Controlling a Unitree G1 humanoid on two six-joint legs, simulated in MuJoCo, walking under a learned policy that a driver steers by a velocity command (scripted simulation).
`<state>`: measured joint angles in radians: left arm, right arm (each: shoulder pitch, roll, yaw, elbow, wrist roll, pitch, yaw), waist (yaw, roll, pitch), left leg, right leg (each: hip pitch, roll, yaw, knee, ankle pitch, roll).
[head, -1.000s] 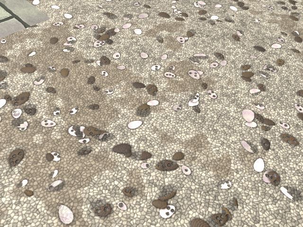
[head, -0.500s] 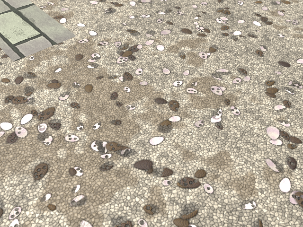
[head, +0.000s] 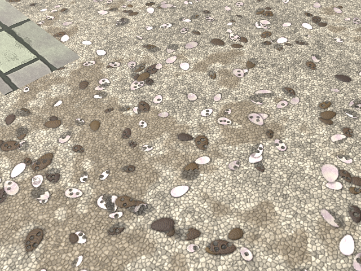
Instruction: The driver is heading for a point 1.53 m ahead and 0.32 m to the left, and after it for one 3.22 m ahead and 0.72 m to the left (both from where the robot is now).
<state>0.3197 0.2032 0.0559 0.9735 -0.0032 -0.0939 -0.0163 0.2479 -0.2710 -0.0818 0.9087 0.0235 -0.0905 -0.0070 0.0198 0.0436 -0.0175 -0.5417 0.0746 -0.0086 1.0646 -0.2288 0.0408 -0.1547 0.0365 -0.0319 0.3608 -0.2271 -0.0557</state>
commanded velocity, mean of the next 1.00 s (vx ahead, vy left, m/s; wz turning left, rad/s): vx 0.49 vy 0.00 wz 0.01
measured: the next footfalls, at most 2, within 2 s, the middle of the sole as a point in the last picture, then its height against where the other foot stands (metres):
left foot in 0.32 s outside the picture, level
right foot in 0.88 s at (226, 232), level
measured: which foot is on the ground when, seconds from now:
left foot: up 0.00-0.30, down 0.32-0.90, up 0.92-1.00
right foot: down 0.00-0.34, up 0.36-0.86, down 0.88-1.00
